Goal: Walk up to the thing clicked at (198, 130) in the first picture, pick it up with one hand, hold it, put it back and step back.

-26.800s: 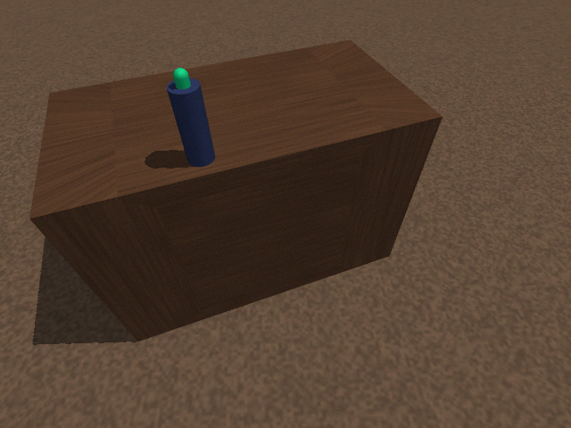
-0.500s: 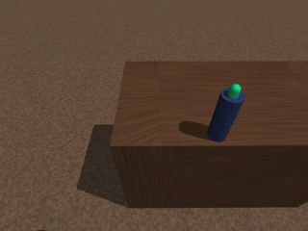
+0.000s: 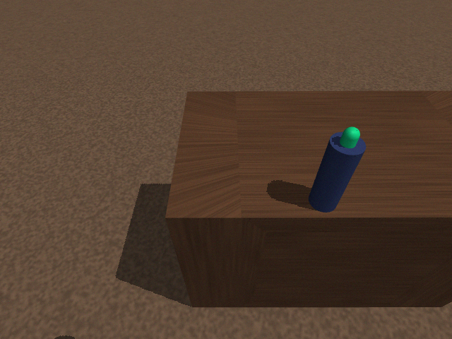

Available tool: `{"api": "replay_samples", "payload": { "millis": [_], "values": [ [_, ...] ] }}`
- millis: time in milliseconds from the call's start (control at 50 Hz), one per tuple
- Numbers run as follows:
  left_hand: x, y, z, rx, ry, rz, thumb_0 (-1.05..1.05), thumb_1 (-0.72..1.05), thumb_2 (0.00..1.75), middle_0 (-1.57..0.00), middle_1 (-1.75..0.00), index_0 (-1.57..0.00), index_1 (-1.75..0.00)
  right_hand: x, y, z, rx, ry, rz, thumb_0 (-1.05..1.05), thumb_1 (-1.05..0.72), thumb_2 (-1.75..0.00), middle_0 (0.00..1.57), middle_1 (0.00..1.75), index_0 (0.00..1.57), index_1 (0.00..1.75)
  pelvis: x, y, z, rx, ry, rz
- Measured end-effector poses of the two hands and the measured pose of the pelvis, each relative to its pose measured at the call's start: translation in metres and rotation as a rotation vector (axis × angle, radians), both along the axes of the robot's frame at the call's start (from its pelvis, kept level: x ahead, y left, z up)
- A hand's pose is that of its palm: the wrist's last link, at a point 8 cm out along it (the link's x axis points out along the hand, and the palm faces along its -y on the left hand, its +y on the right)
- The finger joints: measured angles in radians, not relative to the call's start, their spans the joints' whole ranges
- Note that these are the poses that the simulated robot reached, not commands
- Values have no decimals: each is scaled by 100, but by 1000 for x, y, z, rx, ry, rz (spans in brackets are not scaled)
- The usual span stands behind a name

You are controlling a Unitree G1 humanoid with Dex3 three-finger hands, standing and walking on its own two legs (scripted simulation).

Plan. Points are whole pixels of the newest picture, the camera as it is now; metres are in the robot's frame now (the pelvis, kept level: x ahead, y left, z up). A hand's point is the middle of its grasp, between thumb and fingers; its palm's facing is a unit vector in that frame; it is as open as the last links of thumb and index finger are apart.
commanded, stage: home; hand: right
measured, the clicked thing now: (336, 169) +0.46 -0.21 +0.03
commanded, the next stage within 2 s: stand in 0.60 s
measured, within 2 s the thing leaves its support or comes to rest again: neither
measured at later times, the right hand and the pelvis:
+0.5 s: hand out of the picture +0.07 -0.25 -0.16, palm faces -0.04 +0.94 -0.35, open 17.3 cm; pelvis +0.01 +0.00 +0.00, yaw +0 degrees
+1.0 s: hand out of the picture +0.09 -0.25 -0.16, palm faces -0.04 +0.94 -0.35, open 12.8 cm; pelvis +0.02 +0.00 +0.00, yaw +0 degrees
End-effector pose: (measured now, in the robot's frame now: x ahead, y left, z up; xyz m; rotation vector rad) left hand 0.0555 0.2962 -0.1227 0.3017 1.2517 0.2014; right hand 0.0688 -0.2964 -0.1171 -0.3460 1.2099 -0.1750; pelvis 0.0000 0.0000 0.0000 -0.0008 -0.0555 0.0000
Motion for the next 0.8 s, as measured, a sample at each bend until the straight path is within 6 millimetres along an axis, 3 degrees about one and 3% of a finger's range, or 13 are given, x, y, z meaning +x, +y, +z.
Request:
{"api": "replay_samples", "payload": {
  "millis": [500,800],
  "values": [
    [6,0,0,0,15,-6,1,91,90,-20,-30,-21,-30,-7,-2,-1,-2,40,-31,0,50,-7,6,5,7,6,5,1,1,0,8,-2],
    [16,1,2,6,20,-6,1,91,90,-20,-30,-21,-30,0,-1,-4,5,54,-34,0,46,-12,9,9,10,10,14,1,1,1,21,-1]
  ]
}}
